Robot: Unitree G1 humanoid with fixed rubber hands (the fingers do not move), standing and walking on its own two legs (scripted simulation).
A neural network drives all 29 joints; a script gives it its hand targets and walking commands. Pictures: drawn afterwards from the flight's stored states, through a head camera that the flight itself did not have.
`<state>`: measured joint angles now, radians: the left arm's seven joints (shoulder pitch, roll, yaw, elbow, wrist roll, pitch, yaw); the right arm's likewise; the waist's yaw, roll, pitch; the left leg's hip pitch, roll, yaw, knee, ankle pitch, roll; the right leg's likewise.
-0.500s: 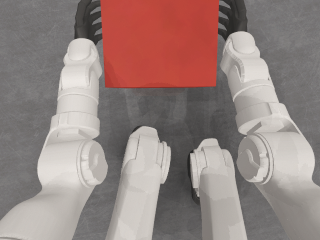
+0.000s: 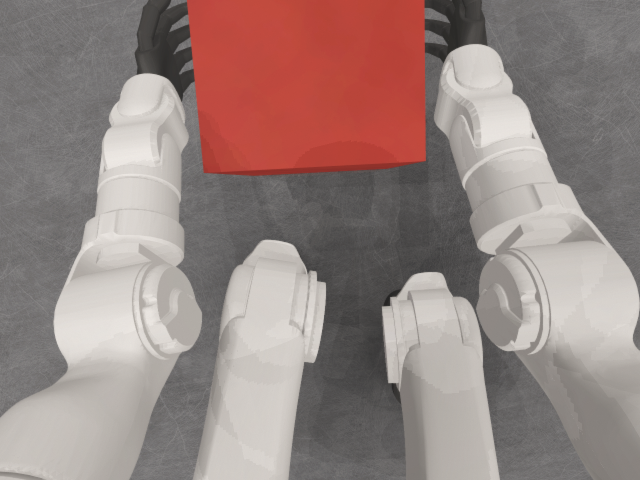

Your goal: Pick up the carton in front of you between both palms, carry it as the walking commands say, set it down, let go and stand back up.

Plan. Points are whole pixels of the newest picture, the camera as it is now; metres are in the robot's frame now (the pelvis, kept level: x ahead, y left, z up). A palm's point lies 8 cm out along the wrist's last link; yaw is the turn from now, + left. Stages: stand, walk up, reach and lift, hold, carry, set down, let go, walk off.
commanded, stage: set down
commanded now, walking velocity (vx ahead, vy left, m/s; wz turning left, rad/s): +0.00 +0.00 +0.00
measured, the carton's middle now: (313, 87) +0.50 +0.12 -0.24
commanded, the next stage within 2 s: none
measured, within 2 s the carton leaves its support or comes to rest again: rests again in 0.12 s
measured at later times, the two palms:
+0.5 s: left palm (170, 86) +0.47 +0.27 -0.19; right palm (452, 63) +0.53 -0.03 -0.18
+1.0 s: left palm (111, 102) +0.44 +0.34 -0.20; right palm (471, 74) +0.53 -0.06 -0.21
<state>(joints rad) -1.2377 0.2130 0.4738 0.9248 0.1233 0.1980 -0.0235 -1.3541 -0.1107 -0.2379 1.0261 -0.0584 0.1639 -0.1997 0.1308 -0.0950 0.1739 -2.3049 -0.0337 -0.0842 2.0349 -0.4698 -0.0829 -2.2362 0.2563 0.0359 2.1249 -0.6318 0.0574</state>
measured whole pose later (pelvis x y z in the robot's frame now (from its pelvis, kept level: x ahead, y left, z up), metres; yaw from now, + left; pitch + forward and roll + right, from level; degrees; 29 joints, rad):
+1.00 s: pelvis -0.01 +0.01 -0.02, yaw +1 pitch +37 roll +0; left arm -1.28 0.45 0.31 1.16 -0.16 -0.04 0.01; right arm -1.39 -0.30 -0.02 1.07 0.14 0.07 -0.13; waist 0.13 -0.04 0.38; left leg -2.30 0.04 -0.01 2.11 -0.45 -0.01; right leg -2.22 0.14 0.01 2.21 -0.62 0.04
